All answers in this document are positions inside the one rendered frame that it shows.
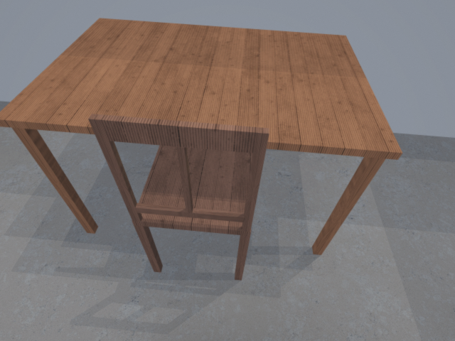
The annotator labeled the table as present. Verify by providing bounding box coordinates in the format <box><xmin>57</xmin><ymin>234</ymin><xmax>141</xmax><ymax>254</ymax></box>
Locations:
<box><xmin>0</xmin><ymin>18</ymin><xmax>402</xmax><ymax>255</ymax></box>

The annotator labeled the chair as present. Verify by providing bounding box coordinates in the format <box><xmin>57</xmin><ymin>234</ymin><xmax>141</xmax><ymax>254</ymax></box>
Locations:
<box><xmin>88</xmin><ymin>114</ymin><xmax>269</xmax><ymax>280</ymax></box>

